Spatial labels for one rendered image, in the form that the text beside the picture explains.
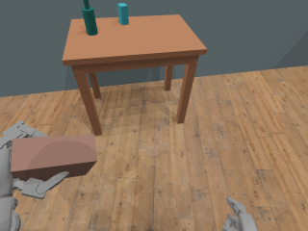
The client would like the sponge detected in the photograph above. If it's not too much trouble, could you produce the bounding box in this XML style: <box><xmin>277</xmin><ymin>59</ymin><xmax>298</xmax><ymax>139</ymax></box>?
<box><xmin>11</xmin><ymin>134</ymin><xmax>97</xmax><ymax>182</ymax></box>

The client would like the robot right hand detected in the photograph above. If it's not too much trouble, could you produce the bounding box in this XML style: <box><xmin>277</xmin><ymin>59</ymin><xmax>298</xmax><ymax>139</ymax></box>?
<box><xmin>222</xmin><ymin>196</ymin><xmax>258</xmax><ymax>231</ymax></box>

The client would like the table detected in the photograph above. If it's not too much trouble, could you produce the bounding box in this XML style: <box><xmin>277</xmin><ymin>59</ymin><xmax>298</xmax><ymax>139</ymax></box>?
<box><xmin>62</xmin><ymin>14</ymin><xmax>207</xmax><ymax>136</ymax></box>

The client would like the left robot forearm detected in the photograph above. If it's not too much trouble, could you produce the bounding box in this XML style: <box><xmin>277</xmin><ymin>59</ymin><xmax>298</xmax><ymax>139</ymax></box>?
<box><xmin>0</xmin><ymin>196</ymin><xmax>21</xmax><ymax>231</ymax></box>

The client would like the robot left hand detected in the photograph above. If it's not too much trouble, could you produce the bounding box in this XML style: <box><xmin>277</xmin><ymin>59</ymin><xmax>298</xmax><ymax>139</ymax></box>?
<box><xmin>0</xmin><ymin>120</ymin><xmax>69</xmax><ymax>199</ymax></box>

